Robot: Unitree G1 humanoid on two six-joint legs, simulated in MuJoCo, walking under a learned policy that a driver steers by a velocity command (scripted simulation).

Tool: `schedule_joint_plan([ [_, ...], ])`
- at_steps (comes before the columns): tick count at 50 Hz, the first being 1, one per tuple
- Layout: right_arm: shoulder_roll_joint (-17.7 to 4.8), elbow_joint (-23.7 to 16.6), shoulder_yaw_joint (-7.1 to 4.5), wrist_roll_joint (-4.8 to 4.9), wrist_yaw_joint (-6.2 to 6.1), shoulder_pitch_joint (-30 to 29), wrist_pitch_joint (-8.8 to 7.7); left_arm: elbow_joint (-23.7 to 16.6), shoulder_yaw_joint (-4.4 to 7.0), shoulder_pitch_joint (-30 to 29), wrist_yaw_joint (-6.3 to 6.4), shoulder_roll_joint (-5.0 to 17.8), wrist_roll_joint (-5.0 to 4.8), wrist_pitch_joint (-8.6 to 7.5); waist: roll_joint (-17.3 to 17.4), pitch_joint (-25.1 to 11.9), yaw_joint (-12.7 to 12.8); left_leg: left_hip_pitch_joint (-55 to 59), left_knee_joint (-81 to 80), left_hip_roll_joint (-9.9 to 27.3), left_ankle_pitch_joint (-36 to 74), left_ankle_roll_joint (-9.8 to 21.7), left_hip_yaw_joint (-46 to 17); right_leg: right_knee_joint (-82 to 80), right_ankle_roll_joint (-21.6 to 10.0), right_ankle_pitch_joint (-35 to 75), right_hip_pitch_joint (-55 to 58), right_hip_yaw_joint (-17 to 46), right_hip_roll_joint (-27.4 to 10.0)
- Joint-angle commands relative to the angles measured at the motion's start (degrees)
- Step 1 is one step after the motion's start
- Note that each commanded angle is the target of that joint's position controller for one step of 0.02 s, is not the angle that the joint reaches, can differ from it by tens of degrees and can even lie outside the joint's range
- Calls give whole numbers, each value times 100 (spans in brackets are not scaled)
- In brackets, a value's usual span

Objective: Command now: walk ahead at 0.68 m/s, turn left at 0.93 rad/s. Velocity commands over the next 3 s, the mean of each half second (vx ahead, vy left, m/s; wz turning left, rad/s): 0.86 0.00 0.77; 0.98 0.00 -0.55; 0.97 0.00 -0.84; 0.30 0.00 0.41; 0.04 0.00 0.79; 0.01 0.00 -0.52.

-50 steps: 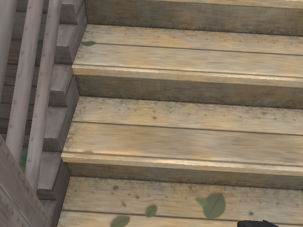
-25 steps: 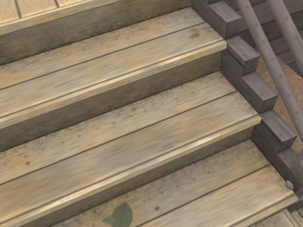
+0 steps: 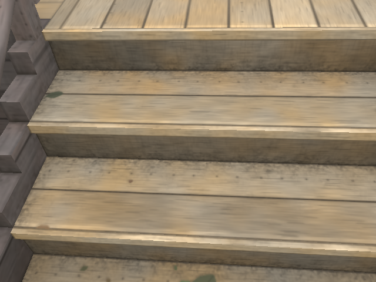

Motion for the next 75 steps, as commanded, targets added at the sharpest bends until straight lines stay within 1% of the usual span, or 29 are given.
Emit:
schedule_joint_plan([
  [1, -145, -433, -19, 56, -31, -432, -73, -175, 119, 129, -112, 500, 48, -142, -324, 530, -92, -1750, 651, 38, 337, 246, 139, -1230, 893, -1244, 723, 1795, -1787],
  [17, 510, -1191, 417, 139, -483, -2055, -69, 838, -9, 970, -257, 395, 146, -76, -250, 1431, -490, -4331, 2620, -177, -1877, 1356, 509, -1503, 1155, 2410, 2070, -66, -1854],
  [19, 668, -1345, 602, 252, -493, -2077, -175, 870, -83, 836, -204, 246, 81, -15, -124, 1493, -849, -3028, 1290, -464, -1913, 1540, 1449, -1481, 1239, 5410, 1050, -658, -1383],
  [21, 55, -682, 450, 577, -316, -490, -184, 167, 79, -185, 35, 1236, -314, -213, -453, -129, -1496, 1316, -1208, -1106, -1432, 1455, 1738, -320, 613, 11017, -296, -449, -1243],
  [22, -38, -491, 252, 441, -314, 674, -173, 45, 245, -109, 57, 1747, -371, -198, -1297, -696, -1699, 2009, -1110, -1552, -3166, 1495, 1752, 944, 68, 13150, 230, 47, -2032],
  [23, -216, -288, 167, 444, -262, 1208, -281, 166, 272, -22, -71, 1770, -667, -133, -1588, -985, -1902, 2428, -1887, -1650, -3221, 1713, 900, 2591, -217, 12776, 384, 404, -2122],
  [24, -547, -172, -15, 305, -321, 1131, -311, -124, 295, -357, -302, 1362, -657, -80, -510, -622, -1878, 2778, -4319, -1170, -3831, 2080, -1371, 5064, -222, 8460, -1010, 574, -908],
  [25, -1233, -49, -196, 167, -343, 848, -421, -638, 138, -958, -598, 348, -363, -143, 1263, -585, -1366, 3073, -6945, 151, -4517, 2253, -4635, 8341, 8, 906, -2832, 1599, 850],
  [26, -1053, -342, -124, -28, -360, 141, -539, -1367, 16, -1712, -652, -247, -99, -297, 398, -886, -1047, 2604, -7451, 524, -5203, 1561, -5624, 9537, -172, 1404, -3259, 3779, 878],
  [28, -163, 413, 105, -255, -271, 493, -874, -1711, -92, -1647, -521, -763, -80, -317, -835, 274, -314, 1379, -6796, 969, -3619, 1113, -4406, 9834, -366, 2209, -3930, 3687, 505],
  [31, 105, 1041, 188, -272, 52, 599, -1224, -1619, -177, -1247, -267, -1004, -189, -33, -707, 407, 227, 1671, -6592, 949, -665, 1043, -2173, 11459, -361, 1342, -5248, 3443, 442],
  [39, 309, 1929, 530, 23, -136, 1709, -1252, -2364, -434, -3823, -252, -1232, -341, 395, 219, 951, -161, 2270, -8606, 438, 1003, 16, 899, 9313, -626, 206, -6531, 2158, 590],
  [44, -1508, 902, 141, 680, -715, 625, -1258, -1264, -91, -1124, -311, -187, -487, 501, 1067, -1961, 1204, 3605, -6587, 771, 10917, 774, 1517, 6045, -376, 252, -1503, 1014, 1072],
  [45, -1732, 452, -18, 709, -526, 99, -1262, -1177, 58, -467, -288, 128, -339, 406, 1404, -2064, 1321, 3991, -5282, 1088, 11956, 760, 1252, 5243, -380, -327, -1132, 1162, 1045],
  [46, -1361, 230, -26, 510, -240, -28, -1270, -1174, 207, -401, -288, 498, -225, 386, 1481, -1987, 1178, 4099, -3745, 1120, 11643, 832, 1013, 3891, -471, -1266, -930, 1589, 1294],
  [48, 140, -656, 268, -64, 149, -738, -1471, -790, 554, -702, -409, 900, -356, 115, -956, -504, 496, -188, 1241, -1089, 40, 310, -7, 1400, -1282, 3127, 367, 4917, 510],
  [50, 637, -1296, 528, -256, 89, -640, -1654, -711, 394, -977, -227, 421, -53, 176, -250, -1075, -24, -1758, 4119, -856, 117, 454, -864, -552, -1973, -1249, 181, 8224, -463],
  [52, 1233, -1825, 909, -409, -59, -1547, -1554, 41, 315, -289, -305, 357, 44, -34, 202, 460, -180, -3443, 5448, -694, -897, 609, -786, -467, -1583, -751, -631, 6925, -208],
  [57, 918, -2734, 1084, -171, -399, -2904, -1148, 617, 218, -237, -406, 286, -29, -347, 88, 1461, -452, -2759, 2519, 49, -3121, 666, -200, -1434, -765, 955, -3042, 4401, 394],
  [59, 558, -2397, 1041, -16, -341, -1991, -1171, 273, 318, -742, -153, 697, -428, -259, 694, 156, -808, 2696, -1122, -294, -1462, 465, 568, -2280, -1065, 4226, -4852, 3938, 611],
  [61, -184, -1618, 529, 159, -559, 572, -1106, -139, 736, -1030, -319, 1789, -322, -551, -582, -2267, -1884, 4744, -1907, -606, -1031, 416, 234, 595, -924, 9838, -2804, 4276, 119],
  [62, -764, -1259, 230, -59, -489, 1614, -1100, -368, 912, -1421, -481, 1891, -356, -730, -272, -3325, -2382, 5050, -3357, -204, -2695, 859, -1091, 3094, -551, 10265, -1851, 4146, 153],
  [63, -1230, -798, 21, 47, -339, 1907, -1234, -743, 773, -2605, -605, 1098, -100, -918, 1483, -3004, -2634, 5226, -4428, 392, -1338, 1118, -1781, 5897, -141, 5376, -2279, 3594, 1001],
  [64, -1230, -452, 34, 141, -358, 1166, -1289, -1130, 461, -2441, -636, -132, 171, -916, 2513, -2192, -1465, 5024, -6335, 1282, 967, 1434, -4385, 8018, 54, 1693, -4111, 3545, 1467],
  [65, -876, -535, 35, 25, -271, 124, -1365, -1281, 400, -1612, -573, -236, 125, -772, 1112, -2081, -479, 4847, -6293, 1879, -148, 1743, -5025, 9294, -64, 1465, -4831, 3670, 1082],
  [67, 169, 298, 248, 133, -193, 59, -1492, -1587, 240, -2189, -488, -424, 219, -294, -146, -256, -310, 4311, -6126, 1668, -777, 1359, -3421, 10365, -339, 730, -6433, 3287, 643],
  [70, 859, 1663, 447, 31, -75, 1317, -1716, -2109, -213, -3087, -390, -1171, 106, 120, -107, 1060, -189, 3775, -7056, 1286, -300, 535, -1217, 10903, -760, -852, -7902, 3644, 431],
  [74, 468, 2093, 523, 172, -70, 1108, -1695, -2721, -318, -3663, -304, -963, 22, 197, 48, 1748, 572, 2255, -8533, 740, 2990, 153, 962, 8513, -595, -1887, -6918, 2706, 449],
  [75, 181, 1943, 490, 357, -235, 811, -1540, -2492, -411, -2948, -452, -841, -134, 128, -233, 1289, 875, 785, -9068, 315, 3378, 410, 1582, 6381, -441, -1051, -4052, 1808, 378],
])
Next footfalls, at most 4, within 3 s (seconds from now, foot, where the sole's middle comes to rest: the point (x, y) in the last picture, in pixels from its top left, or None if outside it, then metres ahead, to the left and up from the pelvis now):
0.46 left None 0.35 0.14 -0.61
0.94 right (195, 199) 0.68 0.06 -0.44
1.22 left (139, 94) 0.99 0.25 -0.27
1.58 right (247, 2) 1.29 -0.13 -0.10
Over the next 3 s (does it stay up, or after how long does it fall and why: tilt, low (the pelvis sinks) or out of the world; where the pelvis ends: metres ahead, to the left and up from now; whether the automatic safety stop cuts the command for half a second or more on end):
stays up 1.37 0.02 0.67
